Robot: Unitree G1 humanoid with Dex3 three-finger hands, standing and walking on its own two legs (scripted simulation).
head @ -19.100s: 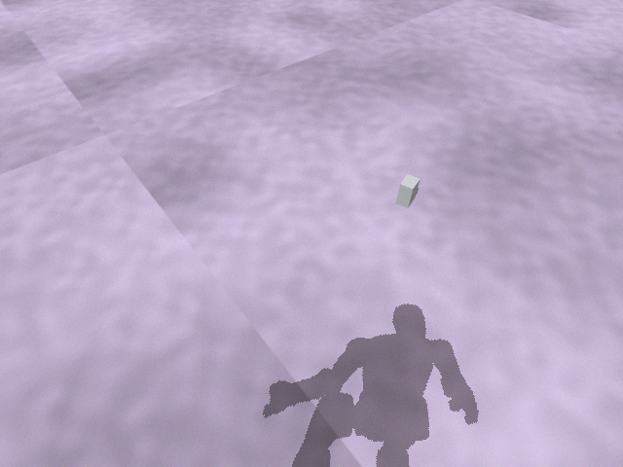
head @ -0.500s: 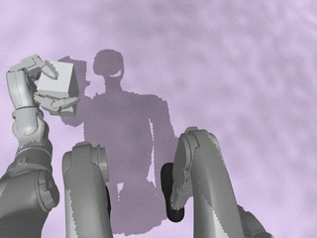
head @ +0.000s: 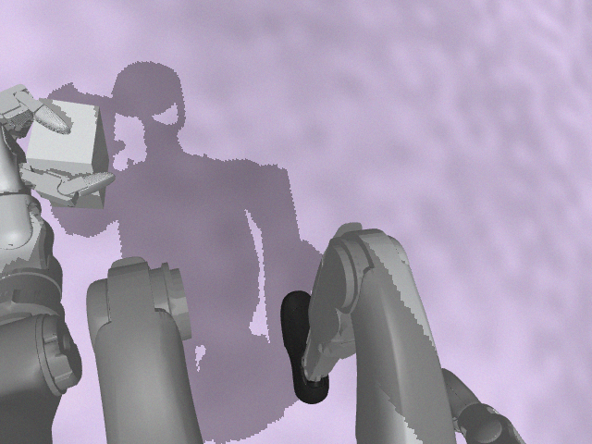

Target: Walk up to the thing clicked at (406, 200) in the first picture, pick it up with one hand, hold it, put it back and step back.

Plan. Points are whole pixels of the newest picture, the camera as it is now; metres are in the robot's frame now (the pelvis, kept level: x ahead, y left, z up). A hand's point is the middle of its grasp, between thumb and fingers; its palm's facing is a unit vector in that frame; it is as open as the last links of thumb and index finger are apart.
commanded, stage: lower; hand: left
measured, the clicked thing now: (74, 159) +0.47 +0.23 -0.15
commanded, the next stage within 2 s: loosen in 1.02 s
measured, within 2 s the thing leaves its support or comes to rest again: rests again in 1.94 s
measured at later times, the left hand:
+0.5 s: hand (71, 157) +0.48 +0.24 -0.17, palm faces +0.25 -0.97 -0.03, open 9.2 cm
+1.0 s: hand (74, 162) +0.48 +0.24 -0.19, palm faces +0.26 -0.96 -0.03, open 9.5 cm
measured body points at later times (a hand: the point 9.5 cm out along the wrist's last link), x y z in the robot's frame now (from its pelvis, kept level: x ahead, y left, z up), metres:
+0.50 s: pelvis +0.00 +0.01 -0.01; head +0.25 +0.15 +0.32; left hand +0.46 +0.29 -0.16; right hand +0.11 -0.26 -0.07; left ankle +0.08 +0.12 -0.28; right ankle +0.13 -0.13 -0.28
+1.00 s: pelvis -0.01 +0.01 -0.01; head +0.26 +0.17 +0.31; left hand +0.46 +0.29 -0.19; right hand +0.11 -0.25 -0.06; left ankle +0.08 +0.12 -0.28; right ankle +0.13 -0.13 -0.28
